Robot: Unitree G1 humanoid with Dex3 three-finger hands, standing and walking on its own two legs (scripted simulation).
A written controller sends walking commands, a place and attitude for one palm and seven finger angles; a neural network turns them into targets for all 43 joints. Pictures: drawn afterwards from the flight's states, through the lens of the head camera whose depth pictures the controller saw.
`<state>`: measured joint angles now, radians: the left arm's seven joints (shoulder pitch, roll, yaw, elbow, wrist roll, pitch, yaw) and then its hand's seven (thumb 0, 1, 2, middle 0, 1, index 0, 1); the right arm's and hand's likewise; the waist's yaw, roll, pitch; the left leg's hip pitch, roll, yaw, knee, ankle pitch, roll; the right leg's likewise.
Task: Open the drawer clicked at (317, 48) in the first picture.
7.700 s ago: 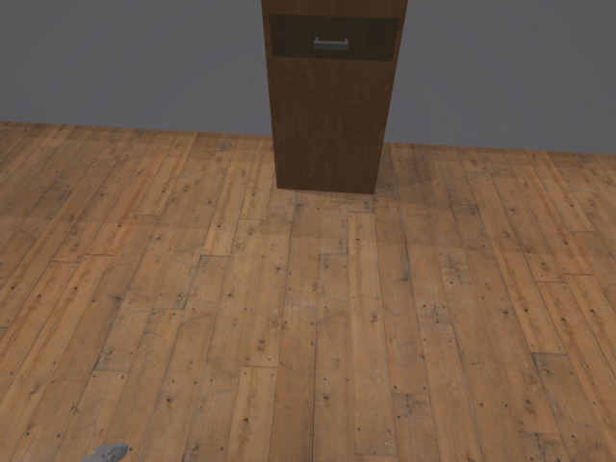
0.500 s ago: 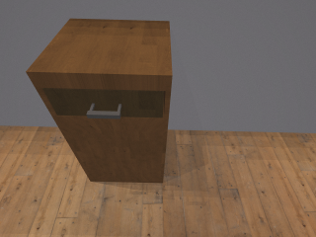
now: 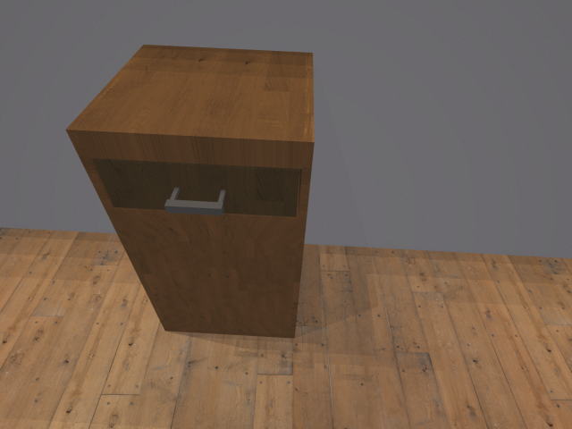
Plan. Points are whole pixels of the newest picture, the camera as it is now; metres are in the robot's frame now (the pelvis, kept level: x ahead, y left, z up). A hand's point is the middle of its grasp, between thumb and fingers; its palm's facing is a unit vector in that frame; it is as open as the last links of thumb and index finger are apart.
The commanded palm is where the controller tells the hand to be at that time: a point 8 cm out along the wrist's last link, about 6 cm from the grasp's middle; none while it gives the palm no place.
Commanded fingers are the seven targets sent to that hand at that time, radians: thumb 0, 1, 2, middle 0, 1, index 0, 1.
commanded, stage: shuffle to correct the standing spot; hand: left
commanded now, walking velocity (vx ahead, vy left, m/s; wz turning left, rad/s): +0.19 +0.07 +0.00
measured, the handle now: (197, 200) +0.56 +0.24 -0.04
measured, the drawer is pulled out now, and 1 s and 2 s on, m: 0.00 0.00 0.00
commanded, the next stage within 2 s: come to a stop and stand still in 0.10 s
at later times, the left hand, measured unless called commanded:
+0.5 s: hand out of the picture +0.06 +0.17 -0.18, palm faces +0.04 -0.98 -0.21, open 7.3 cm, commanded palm none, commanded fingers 0.00 0.90 0.90 -0.20 -0.30 -0.20 -0.30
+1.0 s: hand out of the picture +0.04 +0.19 -0.16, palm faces -0.02 -0.97 -0.25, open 7.4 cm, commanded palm none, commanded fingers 0.00 0.90 0.90 -0.20 -0.30 -0.20 -0.30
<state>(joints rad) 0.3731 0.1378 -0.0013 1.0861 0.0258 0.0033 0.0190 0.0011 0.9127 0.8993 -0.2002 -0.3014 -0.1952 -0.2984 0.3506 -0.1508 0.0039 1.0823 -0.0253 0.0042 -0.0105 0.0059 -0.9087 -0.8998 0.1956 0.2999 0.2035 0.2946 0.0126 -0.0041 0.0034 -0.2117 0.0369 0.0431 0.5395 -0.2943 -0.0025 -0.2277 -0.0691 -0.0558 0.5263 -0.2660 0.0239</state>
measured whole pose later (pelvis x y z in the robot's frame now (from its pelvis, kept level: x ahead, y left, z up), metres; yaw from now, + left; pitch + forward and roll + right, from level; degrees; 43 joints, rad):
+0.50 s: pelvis +0.05 +0.00 +0.00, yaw -1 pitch -1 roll +0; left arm 0.30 0.13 0.02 1.07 0.02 0.00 0.05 0.02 0.94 0.90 -0.20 -0.30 -0.20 -0.30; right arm 0.31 -0.11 0.00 1.10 -0.02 -0.01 -0.05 0.03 -0.93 -0.90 0.20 0.30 0.21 0.29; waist 0.00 0.00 0.04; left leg -0.16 0.03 0.06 0.54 -0.35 -0.01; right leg -0.21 -0.07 -0.04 0.59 -0.33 0.03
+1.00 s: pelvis +0.00 -0.01 +0.00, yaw -1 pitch -1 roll +1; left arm 0.28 0.19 -0.02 1.01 0.02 0.01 0.02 0.00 0.91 0.90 -0.20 -0.30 -0.20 -0.30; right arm 0.28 -0.20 0.00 0.99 -0.02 0.00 -0.01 0.01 -0.92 -0.90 0.20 0.30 0.20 0.29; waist 0.00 0.02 0.02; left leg -0.22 0.04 0.06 0.54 -0.29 -0.02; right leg -0.27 -0.07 -0.04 0.56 -0.27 0.03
